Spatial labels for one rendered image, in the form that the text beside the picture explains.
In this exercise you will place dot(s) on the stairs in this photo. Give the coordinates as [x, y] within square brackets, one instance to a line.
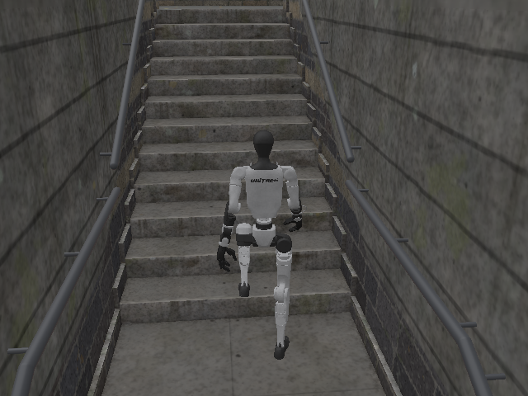
[218, 77]

